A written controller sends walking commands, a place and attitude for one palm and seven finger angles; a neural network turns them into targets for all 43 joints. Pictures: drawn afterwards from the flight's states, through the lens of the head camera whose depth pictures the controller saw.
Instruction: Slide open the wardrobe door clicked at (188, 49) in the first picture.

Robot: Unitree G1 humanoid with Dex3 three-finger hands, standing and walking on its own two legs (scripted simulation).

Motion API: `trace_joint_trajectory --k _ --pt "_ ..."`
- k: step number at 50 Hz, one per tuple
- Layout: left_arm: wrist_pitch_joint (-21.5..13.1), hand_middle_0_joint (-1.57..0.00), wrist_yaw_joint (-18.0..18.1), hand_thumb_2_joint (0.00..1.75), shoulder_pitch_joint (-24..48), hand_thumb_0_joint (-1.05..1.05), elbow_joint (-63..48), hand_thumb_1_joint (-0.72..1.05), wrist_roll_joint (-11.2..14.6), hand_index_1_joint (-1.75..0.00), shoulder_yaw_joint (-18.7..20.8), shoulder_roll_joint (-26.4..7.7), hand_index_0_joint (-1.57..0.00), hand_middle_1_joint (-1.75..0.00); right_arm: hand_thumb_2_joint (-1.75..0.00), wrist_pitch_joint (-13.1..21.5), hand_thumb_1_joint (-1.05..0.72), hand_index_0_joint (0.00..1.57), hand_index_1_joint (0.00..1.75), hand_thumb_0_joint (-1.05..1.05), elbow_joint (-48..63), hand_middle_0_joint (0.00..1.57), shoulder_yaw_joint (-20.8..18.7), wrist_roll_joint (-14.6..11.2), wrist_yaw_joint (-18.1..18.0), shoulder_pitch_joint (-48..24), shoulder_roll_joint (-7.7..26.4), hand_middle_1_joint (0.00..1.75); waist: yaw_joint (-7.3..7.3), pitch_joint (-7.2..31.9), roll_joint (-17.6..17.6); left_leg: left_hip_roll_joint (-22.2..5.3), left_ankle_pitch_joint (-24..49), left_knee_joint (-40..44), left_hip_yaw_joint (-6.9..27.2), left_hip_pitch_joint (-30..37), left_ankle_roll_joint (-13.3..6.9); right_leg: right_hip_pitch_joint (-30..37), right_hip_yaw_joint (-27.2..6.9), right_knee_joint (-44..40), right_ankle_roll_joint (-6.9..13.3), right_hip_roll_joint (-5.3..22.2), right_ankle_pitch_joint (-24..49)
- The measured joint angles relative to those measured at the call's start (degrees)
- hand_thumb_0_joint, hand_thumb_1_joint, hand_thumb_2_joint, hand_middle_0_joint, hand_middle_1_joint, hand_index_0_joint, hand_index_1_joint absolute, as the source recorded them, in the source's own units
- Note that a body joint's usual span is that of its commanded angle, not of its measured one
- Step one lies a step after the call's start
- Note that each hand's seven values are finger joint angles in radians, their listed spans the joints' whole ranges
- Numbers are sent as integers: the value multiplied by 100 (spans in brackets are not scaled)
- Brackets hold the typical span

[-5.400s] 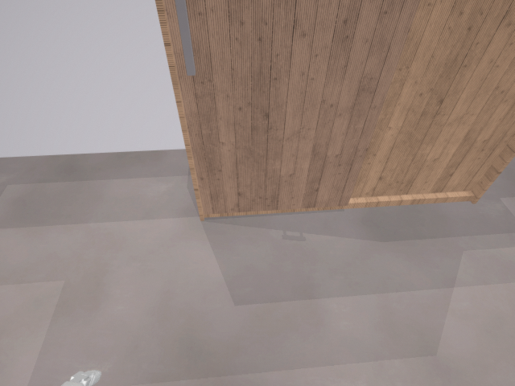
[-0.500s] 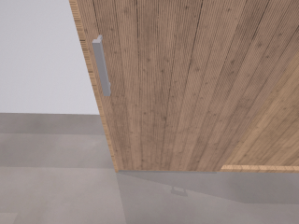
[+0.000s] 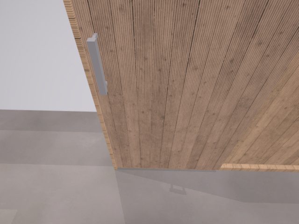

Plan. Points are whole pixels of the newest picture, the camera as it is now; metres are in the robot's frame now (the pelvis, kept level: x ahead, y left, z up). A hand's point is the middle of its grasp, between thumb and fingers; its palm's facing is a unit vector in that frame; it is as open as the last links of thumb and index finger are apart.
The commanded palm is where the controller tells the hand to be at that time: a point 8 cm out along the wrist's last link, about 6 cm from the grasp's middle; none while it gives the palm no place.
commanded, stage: look again from close up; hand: left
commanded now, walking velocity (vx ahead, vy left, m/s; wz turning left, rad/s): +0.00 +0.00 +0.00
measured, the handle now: (99, 66) +0.58 +0.21 +0.12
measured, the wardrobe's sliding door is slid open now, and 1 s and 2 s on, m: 0.00 0.00 0.00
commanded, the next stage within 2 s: shuffle to correct the standing spot in 0.90 s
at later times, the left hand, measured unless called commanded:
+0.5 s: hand out of the picture +0.06 +0.23 -0.16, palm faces -0.01 -0.95 -0.30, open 7.4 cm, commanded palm none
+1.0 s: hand out of the picture +0.06 +0.22 -0.16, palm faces -0.01 -0.96 -0.29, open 7.4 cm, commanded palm none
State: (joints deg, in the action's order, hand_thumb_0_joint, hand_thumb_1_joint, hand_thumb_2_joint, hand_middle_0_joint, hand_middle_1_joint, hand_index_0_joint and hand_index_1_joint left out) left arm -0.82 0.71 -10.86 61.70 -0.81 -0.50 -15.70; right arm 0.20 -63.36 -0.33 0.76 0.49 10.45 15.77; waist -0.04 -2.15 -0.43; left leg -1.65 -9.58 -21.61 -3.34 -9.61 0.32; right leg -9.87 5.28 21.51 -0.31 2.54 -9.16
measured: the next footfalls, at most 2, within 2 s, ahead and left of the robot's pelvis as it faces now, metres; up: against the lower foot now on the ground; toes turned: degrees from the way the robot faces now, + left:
right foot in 1.62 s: +0.20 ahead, -0.08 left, +0.00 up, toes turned -5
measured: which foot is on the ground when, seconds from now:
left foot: down 0.00-1.00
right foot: down 0.00-1.00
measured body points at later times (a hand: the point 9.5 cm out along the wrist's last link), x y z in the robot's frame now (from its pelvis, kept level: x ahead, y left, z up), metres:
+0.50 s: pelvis +0.01 +0.00 +0.00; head +0.01 +0.00 +0.45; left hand +0.06 +0.28 -0.14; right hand +0.06 -0.28 -0.14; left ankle +0.03 +0.12 -0.75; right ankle +0.03 -0.12 -0.75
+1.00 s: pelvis +0.02 +0.00 +0.00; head +0.03 +0.00 +0.45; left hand +0.06 +0.27 -0.14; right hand +0.07 -0.27 -0.14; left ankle +0.03 +0.12 -0.75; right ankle +0.03 -0.12 -0.75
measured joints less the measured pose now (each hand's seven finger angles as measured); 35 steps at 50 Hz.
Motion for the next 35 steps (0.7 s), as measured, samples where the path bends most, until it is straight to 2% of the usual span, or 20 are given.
trace_joint_trajectory --k 35 --pt "4 -20 -8 90 -8 0 130 91 6 -30 27 -55 -20 -30 -89 -9 -91 20 30 1 -88 21 39 0 -23 -25 52 30 -26 -7 21 -9 -1 209 14 195 23 206 19 -224 0 -25 1"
